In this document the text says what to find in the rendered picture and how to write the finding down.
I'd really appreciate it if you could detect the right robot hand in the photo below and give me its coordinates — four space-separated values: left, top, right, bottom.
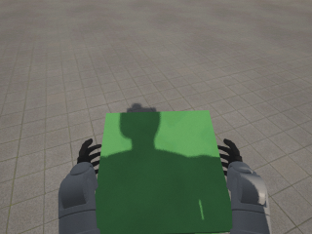
217 138 243 176

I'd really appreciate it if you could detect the carton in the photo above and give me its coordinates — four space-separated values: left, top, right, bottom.
95 110 233 234

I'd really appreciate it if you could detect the right robot forearm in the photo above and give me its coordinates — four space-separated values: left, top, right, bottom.
226 161 272 234

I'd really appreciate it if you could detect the left robot forearm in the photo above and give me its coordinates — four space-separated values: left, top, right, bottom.
58 162 100 234

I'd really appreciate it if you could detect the left robot hand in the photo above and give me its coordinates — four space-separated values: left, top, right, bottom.
77 138 102 174

